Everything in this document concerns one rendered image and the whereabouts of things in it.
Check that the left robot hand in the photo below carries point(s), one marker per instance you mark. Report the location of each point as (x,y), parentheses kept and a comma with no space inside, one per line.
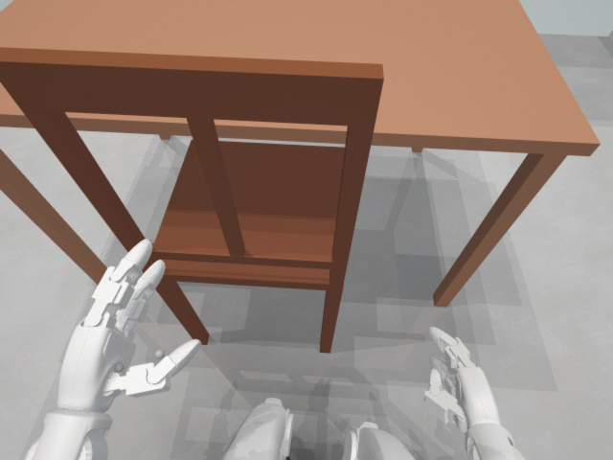
(100,341)

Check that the chair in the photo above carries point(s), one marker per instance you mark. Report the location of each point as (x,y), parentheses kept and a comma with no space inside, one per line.
(245,214)

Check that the right robot forearm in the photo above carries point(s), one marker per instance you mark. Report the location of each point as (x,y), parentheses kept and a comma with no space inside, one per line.
(490,442)

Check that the left robot forearm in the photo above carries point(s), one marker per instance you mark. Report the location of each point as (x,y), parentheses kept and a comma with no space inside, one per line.
(71,434)

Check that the robot right thigh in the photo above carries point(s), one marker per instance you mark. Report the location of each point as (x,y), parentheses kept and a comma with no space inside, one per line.
(374,444)

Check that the right robot hand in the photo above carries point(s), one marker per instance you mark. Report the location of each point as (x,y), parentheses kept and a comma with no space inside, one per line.
(469,401)

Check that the robot left thigh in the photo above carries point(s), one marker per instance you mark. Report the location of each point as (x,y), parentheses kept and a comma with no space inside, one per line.
(265,434)

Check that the robot thigh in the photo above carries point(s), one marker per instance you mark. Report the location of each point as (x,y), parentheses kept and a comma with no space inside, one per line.
(265,434)
(374,444)

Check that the table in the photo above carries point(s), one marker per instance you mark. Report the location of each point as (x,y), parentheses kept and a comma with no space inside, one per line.
(458,75)

